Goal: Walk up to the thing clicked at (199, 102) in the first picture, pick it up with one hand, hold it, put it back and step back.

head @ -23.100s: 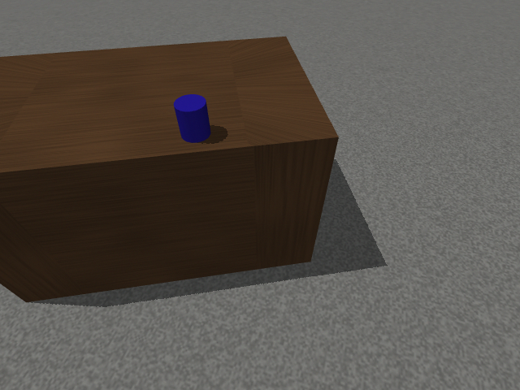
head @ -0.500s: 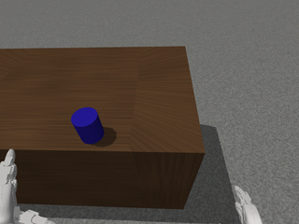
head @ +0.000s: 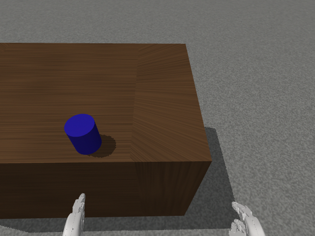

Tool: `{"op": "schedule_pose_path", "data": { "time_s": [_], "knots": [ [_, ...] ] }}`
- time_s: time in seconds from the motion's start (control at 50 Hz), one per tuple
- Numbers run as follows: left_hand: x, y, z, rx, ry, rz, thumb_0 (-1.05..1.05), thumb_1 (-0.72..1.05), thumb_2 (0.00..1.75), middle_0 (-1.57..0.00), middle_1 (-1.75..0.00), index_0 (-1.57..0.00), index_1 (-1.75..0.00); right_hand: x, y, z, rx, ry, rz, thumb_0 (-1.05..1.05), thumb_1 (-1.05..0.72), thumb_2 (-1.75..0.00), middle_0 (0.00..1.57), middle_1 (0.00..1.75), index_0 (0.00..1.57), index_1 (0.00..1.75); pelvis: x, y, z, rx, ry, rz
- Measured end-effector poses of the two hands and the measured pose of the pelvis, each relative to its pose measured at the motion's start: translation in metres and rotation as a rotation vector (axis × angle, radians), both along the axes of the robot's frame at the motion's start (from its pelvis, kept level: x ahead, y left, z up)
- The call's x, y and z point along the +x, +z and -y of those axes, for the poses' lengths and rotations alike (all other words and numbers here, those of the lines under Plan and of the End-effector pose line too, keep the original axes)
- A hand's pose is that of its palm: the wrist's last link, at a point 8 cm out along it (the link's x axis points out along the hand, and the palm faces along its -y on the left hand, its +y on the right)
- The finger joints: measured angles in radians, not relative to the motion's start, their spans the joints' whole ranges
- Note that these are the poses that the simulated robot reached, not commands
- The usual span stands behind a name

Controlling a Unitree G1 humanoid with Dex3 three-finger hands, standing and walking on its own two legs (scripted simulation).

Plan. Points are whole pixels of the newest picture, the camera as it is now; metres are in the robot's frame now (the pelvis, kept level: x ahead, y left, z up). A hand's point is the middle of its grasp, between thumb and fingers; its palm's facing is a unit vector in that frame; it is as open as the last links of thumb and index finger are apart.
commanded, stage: home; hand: left
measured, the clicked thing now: (84, 134) +0.42 +0.25 -0.02
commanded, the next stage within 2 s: none
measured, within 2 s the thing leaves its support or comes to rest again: neither
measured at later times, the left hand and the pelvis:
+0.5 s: hand out of the picture +0.12 +0.23 -0.13, palm faces -0.05 -0.93 -0.37, open 17.7 cm; pelvis +0.00 +0.00 +0.00, yaw +0 degrees
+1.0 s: hand out of the picture +0.03 +0.26 -0.15, palm faces -0.05 -0.93 -0.36, open 17.5 cm; pelvis -0.02 +0.00 +0.01, yaw +0 degrees
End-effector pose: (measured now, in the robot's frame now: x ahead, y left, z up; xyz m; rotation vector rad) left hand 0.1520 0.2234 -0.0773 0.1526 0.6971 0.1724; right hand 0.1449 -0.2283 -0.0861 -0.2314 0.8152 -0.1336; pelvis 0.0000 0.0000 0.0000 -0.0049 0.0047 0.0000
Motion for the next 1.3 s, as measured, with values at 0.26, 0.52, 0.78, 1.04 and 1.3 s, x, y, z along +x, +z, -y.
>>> {"op": "schedule_pose_path", "data": {
  "time_s": [0.26, 0.52, 0.78, 1.04, 1.3],
  "knots": [
    [0.007, 0.001, 0.001, 0.037, 0.002, -0.033, -0.01, -0.60, 0.02, -0.05, -0.05, -0.05, -0.04, -0.014, -0.014, 0.011, 0.009, -0.034, -0.095, 0.01, -0.90, -0.90, 0.21, 0.30, 0.20, 0.30, 0.005, 0.001, 0.003, 0.005, -0.003, -0.004],
    [-0.047, -0.018, -0.054, 0.176, -0.065, -0.332, -0.01, -0.59, 0.02, -0.05, -0.05, -0.06, -0.04, -0.040, -0.022, 0.056, -0.052, -0.018, -0.223, 0.01, -0.90, -0.90, 0.21, 0.30, 0.20, 0.30, 0.004, 0.001, 0.005, 0.004, 0.002, 0.024],
    [-0.116, -0.025, -0.086, 0.194, 0.011, -0.550, -0.01, -0.59, 0.03, -0.05, -0.05, -0.06, -0.04, -0.097, -0.028, 0.071, -0.085, -0.055, -0.422, 0.01, -0.90, -0.90, 0.21, 0.30, 0.20, 0.30, -0.008, 0.008, 0.002, 0.002, 0.006, 0.051],
    [-0.130, -0.032, -0.078, 0.150, 0.006, -0.569, -0.01, -0.56, 0.04, -0.05, -0.05, -0.06, -0.05, -0.112, -0.028, 0.063, -0.072, -0.062, -0.434, 0.01, -0.90, -0.90, 0.21, 0.30, 0.20, 0.30, -0.021, 0.010, -0.001, 0.000, 0.004, 0.059],
    [-0.132, -0.033, -0.080, 0.145, 0.012, -0.585, -0.01, -0.56, 0.04, -0.05, -0.05, -0.06, -0.05, -0.116, -0.026, 0.066, -0.081, -0.074, -0.446, 0.01, -0.90, -0.90, 0.21, 0.30, 0.20, 0.30, -0.023, 0.010, -0.003, 0.000, 0.002, 0.052]
  ]
}}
